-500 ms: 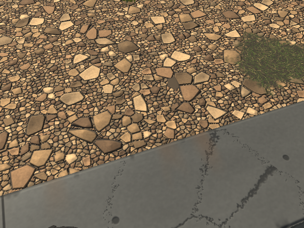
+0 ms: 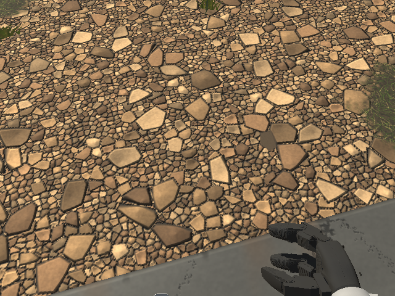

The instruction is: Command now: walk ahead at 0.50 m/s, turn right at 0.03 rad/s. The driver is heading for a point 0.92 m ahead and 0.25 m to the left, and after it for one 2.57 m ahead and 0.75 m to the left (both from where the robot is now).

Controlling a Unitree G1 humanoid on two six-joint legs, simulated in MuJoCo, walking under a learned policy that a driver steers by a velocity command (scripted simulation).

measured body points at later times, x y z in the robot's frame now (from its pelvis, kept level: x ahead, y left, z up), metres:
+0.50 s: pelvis +0.29 +0.03 +0.15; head +0.33 +0.04 +0.59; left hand +0.53 +0.22 +0.05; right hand +0.23 -0.21 +0.02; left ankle +0.13 +0.08 -0.59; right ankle +0.45 -0.05 -0.56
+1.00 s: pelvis +0.58 +0.04 +0.15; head +0.61 +0.04 +0.59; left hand +0.52 +0.28 +0.01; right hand +0.81 -0.14 +0.04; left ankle +0.74 +0.17 -0.55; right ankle +0.44 -0.04 -0.59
